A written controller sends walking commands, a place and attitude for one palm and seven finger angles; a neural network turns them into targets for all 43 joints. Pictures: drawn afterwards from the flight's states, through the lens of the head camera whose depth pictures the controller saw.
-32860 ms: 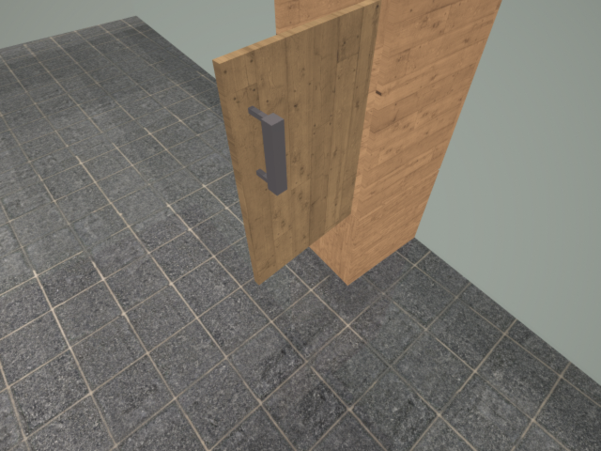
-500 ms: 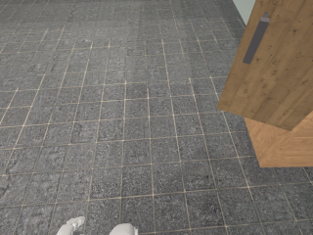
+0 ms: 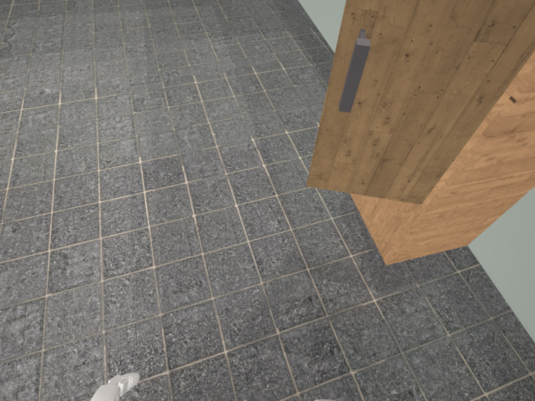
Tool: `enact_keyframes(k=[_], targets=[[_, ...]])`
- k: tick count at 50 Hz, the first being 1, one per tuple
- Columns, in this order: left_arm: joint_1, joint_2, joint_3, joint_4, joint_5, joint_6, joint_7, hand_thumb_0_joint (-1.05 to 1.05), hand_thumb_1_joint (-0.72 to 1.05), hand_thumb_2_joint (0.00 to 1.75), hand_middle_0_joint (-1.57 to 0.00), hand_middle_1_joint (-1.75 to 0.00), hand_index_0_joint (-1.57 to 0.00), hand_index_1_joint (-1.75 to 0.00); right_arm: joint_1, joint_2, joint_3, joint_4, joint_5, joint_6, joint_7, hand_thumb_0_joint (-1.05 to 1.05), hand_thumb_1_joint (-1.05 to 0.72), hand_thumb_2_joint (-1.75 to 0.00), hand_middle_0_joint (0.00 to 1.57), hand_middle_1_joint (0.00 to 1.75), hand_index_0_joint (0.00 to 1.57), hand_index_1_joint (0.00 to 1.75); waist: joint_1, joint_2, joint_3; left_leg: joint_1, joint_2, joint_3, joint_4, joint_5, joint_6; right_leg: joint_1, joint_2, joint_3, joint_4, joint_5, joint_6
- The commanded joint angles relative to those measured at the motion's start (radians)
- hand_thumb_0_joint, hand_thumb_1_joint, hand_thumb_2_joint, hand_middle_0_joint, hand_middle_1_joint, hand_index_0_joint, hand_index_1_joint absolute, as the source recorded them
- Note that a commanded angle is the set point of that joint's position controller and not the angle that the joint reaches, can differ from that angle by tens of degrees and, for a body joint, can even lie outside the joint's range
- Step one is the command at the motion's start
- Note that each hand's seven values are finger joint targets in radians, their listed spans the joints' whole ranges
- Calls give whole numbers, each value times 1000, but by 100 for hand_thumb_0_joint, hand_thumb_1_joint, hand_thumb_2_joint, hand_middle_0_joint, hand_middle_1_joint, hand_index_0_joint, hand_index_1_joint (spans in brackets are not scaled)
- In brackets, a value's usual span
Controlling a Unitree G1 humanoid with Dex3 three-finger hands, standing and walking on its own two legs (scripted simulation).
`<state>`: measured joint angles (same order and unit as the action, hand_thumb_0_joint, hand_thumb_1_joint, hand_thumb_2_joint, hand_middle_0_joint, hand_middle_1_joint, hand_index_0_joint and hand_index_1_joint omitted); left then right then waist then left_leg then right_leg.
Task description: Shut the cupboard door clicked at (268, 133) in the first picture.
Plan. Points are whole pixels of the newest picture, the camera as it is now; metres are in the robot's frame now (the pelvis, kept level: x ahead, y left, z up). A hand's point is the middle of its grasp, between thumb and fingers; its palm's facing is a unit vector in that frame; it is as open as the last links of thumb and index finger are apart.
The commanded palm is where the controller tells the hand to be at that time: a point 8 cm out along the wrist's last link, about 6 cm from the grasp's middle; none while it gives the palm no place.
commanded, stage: turn to face it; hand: left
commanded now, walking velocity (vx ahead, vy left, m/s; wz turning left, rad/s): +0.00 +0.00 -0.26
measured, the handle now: (353, 71) +0.72 -0.15 +0.09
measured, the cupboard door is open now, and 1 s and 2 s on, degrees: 66 66 66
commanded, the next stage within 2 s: take the last steps up to it in 0.04 s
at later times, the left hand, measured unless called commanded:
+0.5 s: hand (169, 392) +0.15 +0.17 -0.18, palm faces -0.16 -0.98 -0.13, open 7.4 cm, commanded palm none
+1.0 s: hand (259, 295) +0.33 +0.03 -0.18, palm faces -0.24 -0.96 -0.17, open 7.3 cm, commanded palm none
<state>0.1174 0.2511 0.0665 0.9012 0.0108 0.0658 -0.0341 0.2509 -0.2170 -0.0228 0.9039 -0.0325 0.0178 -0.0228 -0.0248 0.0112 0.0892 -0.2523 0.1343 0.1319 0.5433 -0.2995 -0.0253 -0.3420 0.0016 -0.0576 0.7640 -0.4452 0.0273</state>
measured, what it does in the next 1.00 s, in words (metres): walks ahead: right foot, then left foot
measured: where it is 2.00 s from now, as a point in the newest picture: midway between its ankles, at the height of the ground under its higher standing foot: (315, 387)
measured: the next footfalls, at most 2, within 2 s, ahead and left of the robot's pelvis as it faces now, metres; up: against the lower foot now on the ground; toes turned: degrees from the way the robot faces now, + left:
right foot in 0.06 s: +0.03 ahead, -0.13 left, +0.00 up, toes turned -4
left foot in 0.36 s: +0.09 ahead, +0.11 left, +0.00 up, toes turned +0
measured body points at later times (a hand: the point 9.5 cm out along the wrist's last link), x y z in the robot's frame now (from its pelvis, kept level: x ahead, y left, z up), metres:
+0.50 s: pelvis +0.07 -0.01 +0.00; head +0.10 +0.02 +0.45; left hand +0.16 +0.22 -0.16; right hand +0.03 -0.26 -0.13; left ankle +0.05 +0.11 -0.74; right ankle +0.02 -0.14 -0.66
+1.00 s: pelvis +0.22 -0.13 +0.00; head +0.26 -0.12 +0.44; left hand +0.34 +0.08 -0.16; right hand +0.20 -0.38 -0.14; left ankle +0.25 -0.04 -0.70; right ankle +0.20 -0.23 -0.74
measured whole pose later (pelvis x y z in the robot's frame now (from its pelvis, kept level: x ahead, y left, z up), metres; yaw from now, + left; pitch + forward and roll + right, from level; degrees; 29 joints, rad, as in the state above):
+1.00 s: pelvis +0.22 -0.13 +0.00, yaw -13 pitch +1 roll -3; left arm 0.18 0.19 0.04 1.03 0.02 -0.01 0.00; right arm 0.23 -0.18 -0.05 0.98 -0.03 -0.01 -0.01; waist -0.05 0.00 0.05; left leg -0.47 0.11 0.10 0.93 -0.41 -0.02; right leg -0.24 0.04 -0.13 0.46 -0.25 -0.05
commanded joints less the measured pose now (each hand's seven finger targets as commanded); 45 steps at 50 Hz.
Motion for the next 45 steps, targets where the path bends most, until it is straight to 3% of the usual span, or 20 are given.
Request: enact_keyframes(k=[1,2,3,5,8,13,15,16,17,18,19,21,25,32,36,37,38,40,42,45], targets=[[131,100,18,-30,10,-40,17,0,90,90,-20,-30,-20,-30,15,-188,-65,-43,18,-4,-1,0,-90,-90,20,30,20,30,52,80,-182,-16,113,-46,67,292,39,295,-61,64,-385,358,-39],[157,192,34,-14,20,-53,31,0,90,90,-20,-30,-20,-30,8,-113,-51,-70,24,-3,6,0,-90,-90,20,30,20,30,61,-186,-174,-245,-20,40,227,-65,-24,427,-284,335,-433,574,-124],[194,237,35,-2,12,-54,35,0,90,90,-20,-30,-20,-30,-48,-105,-42,-89,24,8,2,0,-90,-90,20,30,20,30,96,-220,-145,-276,-64,-34,404,-346,-33,317,-406,417,-445,659,-239],[113,191,35,-8,16,-53,49,0,90,90,-20,-30,-20,-30,-53,-111,-47,-59,21,19,-7,0,-90,-90,20,30,20,30,55,-266,-77,-346,-54,-131,571,-275,-27,226,-339,423,-470,550,-267],[35,132,19,-26,15,-57,53,0,90,90,-20,-30,-20,-30,7,-96,-41,-11,14,12,5,0,-90,-90,20,30,20,30,1,-183,-101,-269,-44,-107,527,-154,-40,199,-241,235,-436,560,-218],[77,153,33,6,19,-59,33,0,90,90,-20,-30,-20,-30,2,-78,-38,-17,6,-13,11,0,-90,-90,20,30,20,30,24,-186,-86,-162,-75,-31,201,-146,-32,169,-209,282,-474,162,-228],[48,138,33,8,11,-56,26,0,90,90,-20,-30,-20,-30,85,-80,-36,9,4,-28,4,0,-90,-90,20,30,20,30,-25,-158,-72,36,-94,-5,4,-18,-25,35,-162,270,-424,31,-188],[38,110,26,2,4,-52,21,0,90,90,-20,-30,-20,-30,157,-108,-41,33,3,-39,0,0,-90,-90,20,30,20,30,-60,-72,-77,196,-71,-39,-109,-6,-15,-92,-112,233,-333,-38,-148],[44,39,13,-15,1,-51,11,0,90,90,-20,-30,-20,-30,236,-188,-60,52,-9,-46,-6,0,-90,-90,20,30,20,30,-88,199,-89,294,124,-327,-241,-190,45,-248,4,134,-96,-95,-87],[0,18,7,-63,5,-53,4,0,90,90,-20,-30,-20,-30,314,-276,-74,55,-22,-51,-19,0,-90,-90,20,30,20,30,-118,311,-67,301,371,-643,-375,-327,154,-385,51,40,155,-169,-50],[-65,58,15,-84,21,-52,-5,0,90,90,-20,-30,-20,-30,299,-282,-76,55,-17,-53,-23,0,-90,-90,20,30,20,30,-112,178,-30,218,410,-668,-413,-348,196,-403,-21,121,299,-104,-55],[-48,60,27,-52,30,-54,-19,0,90,90,-20,-30,-20,-30,188,-201,-53,29,-11,-61,-21,0,-90,-90,20,30,20,30,-49,171,41,117,322,-478,-404,-181,150,-396,-74,121,411,57,-36],[-3,11,10,-9,19,-44,-31,0,90,90,-20,-30,-20,-30,205,-151,-40,54,-5,-81,-24,0,-90,-90,20,30,20,30,-24,133,-26,222,213,-151,-318,293,118,-346,-67,60,318,171,-7],[-109,3,-7,-19,16,-49,-34,0,90,90,-20,-30,-20,-30,232,-160,-57,98,-9,-68,-11,0,-90,-90,20,30,20,30,-49,187,13,159,208,-24,-279,347,108,-176,-51,-39,-46,221,-21],[114,58,13,55,17,-71,-24,0,90,90,-20,-30,-20,-30,169,-186,-66,103,2,-60,-9,0,-90,-90,20,30,20,30,69,129,-103,103,173,43,-7,548,57,200,16,-81,-248,267,-63],[259,127,29,102,21,-82,-11,0,90,90,-20,-30,-20,-30,162,-155,-60,100,12,-61,2,0,-90,-90,20,30,20,30,136,-24,-173,-74,108,84,204,448,27,454,-39,-3,-290,264,-101],[407,224,55,145,25,-93,7,0,90,90,-20,-30,-20,-30,137,-63,-41,67,33,-64,5,0,-90,-90,20,30,20,30,188,-296,-276,-323,-63,93,540,-225,-9,640,-327,377,-381,328,-217],[301,220,42,123,10,-93,26,0,90,90,-20,-30,-20,-30,62,-60,-43,33,33,-58,-3,0,-90,-90,20,30,20,30,125,-288,-227,-424,-46,-99,814,-300,20,456,-375,479,-497,339,-273],[123,102,12,76,6,-86,44,0,90,90,-20,-30,-20,-30,65,-75,-50,59,17,-45,2,0,-90,-90,20,30,20,30,41,-137,-148,-336,22,-126,743,-160,18,268,-292,257,-484,284,-250],[50,55,-8,58,17,-101,45,0,90,90,-20,-30,-20,-30,122,-27,-35,81,3,-17,9,0,-90,-90,20,30,20,30,-33,-118,-102,-193,3,-73,554,-120,3,63,-234,119,-513,381,-232]])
